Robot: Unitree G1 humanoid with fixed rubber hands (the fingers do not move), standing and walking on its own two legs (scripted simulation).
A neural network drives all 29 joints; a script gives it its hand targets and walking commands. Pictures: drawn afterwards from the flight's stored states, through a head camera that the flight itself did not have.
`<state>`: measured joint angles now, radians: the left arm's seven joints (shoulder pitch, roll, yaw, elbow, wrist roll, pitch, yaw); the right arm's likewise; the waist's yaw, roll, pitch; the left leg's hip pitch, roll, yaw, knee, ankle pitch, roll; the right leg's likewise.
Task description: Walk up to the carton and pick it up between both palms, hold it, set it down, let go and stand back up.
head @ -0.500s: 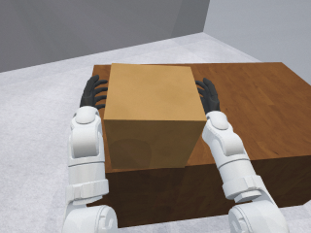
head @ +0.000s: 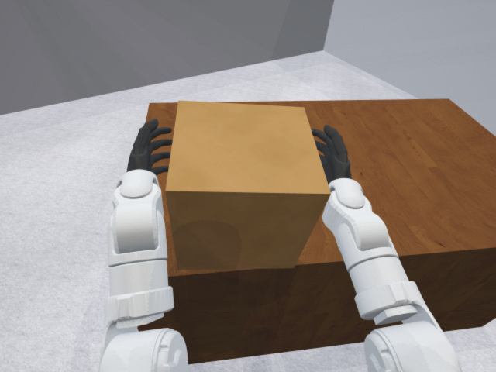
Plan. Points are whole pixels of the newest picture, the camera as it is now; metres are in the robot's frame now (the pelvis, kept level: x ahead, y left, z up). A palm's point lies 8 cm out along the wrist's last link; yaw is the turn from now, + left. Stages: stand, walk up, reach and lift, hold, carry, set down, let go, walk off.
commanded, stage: hold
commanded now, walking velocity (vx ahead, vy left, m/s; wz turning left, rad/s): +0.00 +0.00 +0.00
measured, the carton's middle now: (239, 189) +0.37 +0.01 +0.12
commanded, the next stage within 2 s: none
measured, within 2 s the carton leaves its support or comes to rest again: neither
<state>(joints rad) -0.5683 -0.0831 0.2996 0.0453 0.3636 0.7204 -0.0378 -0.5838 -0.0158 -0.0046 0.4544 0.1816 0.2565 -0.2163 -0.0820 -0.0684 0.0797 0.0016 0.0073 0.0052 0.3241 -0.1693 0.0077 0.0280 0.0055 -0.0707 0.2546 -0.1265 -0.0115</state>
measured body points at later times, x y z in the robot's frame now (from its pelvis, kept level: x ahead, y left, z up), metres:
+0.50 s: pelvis +0.00 +0.00 +0.00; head -0.04 +0.03 +0.45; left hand +0.37 +0.15 +0.18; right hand +0.37 -0.14 +0.17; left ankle +0.02 +0.11 -0.75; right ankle +0.02 -0.11 -0.75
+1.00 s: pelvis +0.00 +0.00 +0.00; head -0.03 +0.03 +0.45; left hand +0.37 +0.15 +0.18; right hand +0.37 -0.14 +0.16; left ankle +0.02 +0.11 -0.75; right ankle +0.02 -0.11 -0.75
